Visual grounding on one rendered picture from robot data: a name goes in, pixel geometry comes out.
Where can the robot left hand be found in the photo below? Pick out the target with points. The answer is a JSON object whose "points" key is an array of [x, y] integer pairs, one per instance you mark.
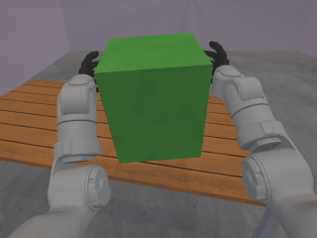
{"points": [[87, 65]]}

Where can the robot right hand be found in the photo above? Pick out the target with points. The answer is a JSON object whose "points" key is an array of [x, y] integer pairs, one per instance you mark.
{"points": [[220, 58]]}

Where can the carton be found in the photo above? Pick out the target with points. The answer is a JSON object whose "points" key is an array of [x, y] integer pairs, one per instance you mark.
{"points": [[155, 92]]}

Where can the right robot forearm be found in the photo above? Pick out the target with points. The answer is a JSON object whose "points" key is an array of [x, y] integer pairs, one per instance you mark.
{"points": [[257, 129]]}

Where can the table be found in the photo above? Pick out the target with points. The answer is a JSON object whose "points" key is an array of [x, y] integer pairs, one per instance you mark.
{"points": [[28, 132]]}

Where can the right robot upper arm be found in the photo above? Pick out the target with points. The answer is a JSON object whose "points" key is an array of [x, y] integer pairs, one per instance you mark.
{"points": [[281, 180]]}

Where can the left robot forearm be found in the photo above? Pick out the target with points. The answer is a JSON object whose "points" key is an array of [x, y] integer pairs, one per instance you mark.
{"points": [[76, 119]]}

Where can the left robot upper arm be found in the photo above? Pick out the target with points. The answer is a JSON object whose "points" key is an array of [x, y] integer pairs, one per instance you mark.
{"points": [[75, 196]]}

